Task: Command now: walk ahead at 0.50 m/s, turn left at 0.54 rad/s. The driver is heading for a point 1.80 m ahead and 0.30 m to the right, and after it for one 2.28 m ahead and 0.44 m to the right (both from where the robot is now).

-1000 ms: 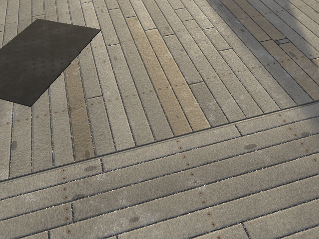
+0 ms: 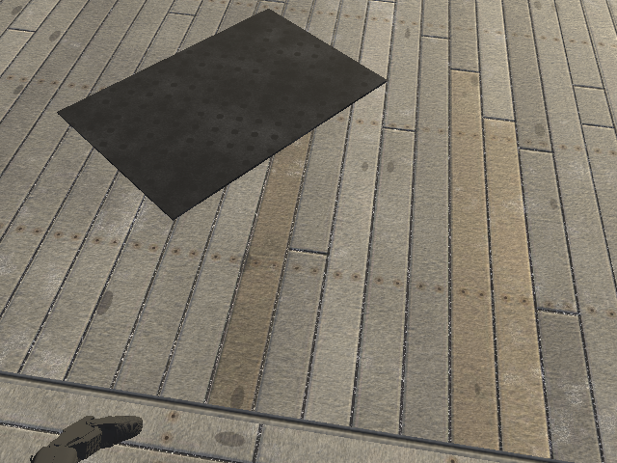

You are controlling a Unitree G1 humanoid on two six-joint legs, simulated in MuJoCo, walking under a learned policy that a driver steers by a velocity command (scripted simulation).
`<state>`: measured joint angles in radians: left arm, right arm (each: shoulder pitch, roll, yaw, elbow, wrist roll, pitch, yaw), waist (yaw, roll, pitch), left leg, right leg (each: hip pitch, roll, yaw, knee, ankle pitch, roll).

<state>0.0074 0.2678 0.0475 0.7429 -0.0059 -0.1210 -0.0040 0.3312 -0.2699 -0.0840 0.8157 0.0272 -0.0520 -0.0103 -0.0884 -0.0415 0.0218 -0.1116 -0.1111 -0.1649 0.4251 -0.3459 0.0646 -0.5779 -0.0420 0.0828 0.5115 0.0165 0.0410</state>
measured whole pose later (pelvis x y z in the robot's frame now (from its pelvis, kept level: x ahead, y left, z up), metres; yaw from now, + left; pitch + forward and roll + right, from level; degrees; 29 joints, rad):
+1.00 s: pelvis +0.52 +0.04 +0.00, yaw -6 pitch +2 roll +2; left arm 0.12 0.26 0.05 0.74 -0.02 -0.04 -0.04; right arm 0.33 -0.26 -0.07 0.87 0.00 -0.08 -0.01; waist -0.07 -0.05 0.02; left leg 0.07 -0.03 0.24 0.22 -0.32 0.01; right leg -0.68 -0.10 0.01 0.70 0.02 -0.03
